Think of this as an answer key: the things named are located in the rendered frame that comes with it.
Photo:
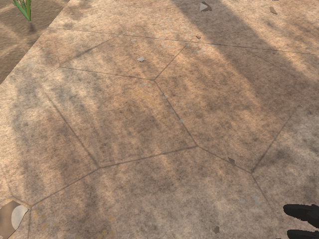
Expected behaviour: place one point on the right robot hand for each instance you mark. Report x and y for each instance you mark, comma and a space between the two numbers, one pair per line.
309, 213

